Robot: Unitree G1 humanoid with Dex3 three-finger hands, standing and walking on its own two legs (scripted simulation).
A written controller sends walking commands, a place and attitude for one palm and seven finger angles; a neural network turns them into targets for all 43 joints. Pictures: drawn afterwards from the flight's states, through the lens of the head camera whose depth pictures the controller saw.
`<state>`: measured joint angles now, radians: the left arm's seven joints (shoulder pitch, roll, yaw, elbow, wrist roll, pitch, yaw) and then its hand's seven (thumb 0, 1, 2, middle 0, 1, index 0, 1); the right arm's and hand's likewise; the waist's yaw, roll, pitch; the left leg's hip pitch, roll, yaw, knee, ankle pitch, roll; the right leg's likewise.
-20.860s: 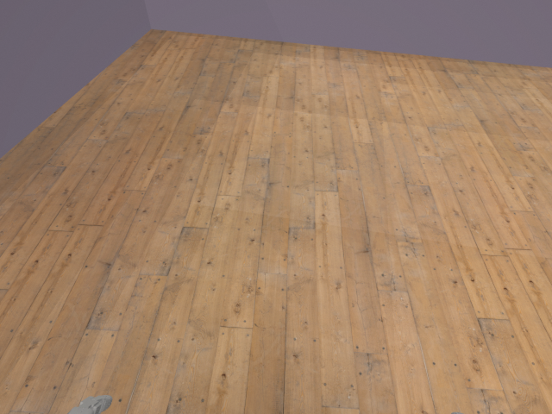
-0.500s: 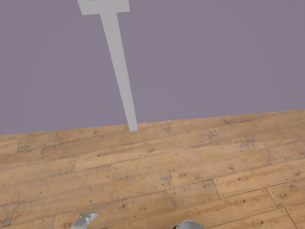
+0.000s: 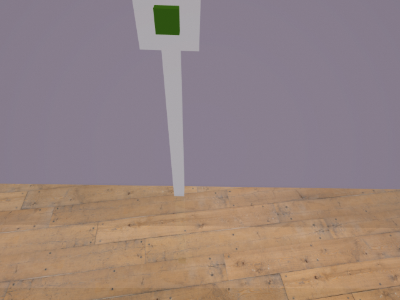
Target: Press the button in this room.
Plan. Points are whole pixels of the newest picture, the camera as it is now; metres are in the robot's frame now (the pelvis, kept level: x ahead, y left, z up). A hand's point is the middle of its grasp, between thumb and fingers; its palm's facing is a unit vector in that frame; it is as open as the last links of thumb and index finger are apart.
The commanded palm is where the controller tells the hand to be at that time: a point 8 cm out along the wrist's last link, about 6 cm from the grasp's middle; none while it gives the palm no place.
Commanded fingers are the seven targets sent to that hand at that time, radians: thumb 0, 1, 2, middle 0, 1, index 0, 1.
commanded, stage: stand and wait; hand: left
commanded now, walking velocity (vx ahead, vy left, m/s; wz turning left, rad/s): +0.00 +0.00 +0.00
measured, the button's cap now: (167, 20) +0.77 +0.18 +0.22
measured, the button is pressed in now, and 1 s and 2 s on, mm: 0 0 0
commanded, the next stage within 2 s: turn or walk to find it in 0.06 s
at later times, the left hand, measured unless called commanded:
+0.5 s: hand out of the picture +0.05 +0.16 -0.18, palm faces +0.01 -0.98 -0.19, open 7.3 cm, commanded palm none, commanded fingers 0.00 0.90 0.90 -0.20 -0.30 -0.20 -0.30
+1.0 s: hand out of the picture +0.03 +0.15 -0.18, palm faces +0.04 -0.98 -0.18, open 7.3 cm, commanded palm none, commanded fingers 0.00 0.90 0.90 -0.20 -0.30 -0.20 -0.30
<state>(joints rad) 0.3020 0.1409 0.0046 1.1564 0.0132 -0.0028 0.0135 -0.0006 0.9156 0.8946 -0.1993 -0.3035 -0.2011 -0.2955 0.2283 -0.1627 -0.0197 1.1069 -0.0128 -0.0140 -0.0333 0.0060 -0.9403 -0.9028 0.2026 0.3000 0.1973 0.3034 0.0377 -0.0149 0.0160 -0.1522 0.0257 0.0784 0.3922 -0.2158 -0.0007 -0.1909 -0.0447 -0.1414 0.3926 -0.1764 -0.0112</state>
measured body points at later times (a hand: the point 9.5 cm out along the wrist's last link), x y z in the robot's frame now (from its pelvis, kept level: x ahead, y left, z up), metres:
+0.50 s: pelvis +0.06 -0.01 -0.01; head +0.08 -0.02 +0.44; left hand +0.05 +0.21 -0.16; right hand +0.02 -0.20 -0.17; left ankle +0.00 +0.11 -0.74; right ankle +0.02 -0.11 -0.74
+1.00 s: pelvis +0.05 -0.02 +0.00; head +0.06 -0.02 +0.45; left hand +0.03 +0.20 -0.16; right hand +0.04 -0.23 -0.17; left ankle +0.00 +0.11 -0.74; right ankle +0.02 -0.11 -0.74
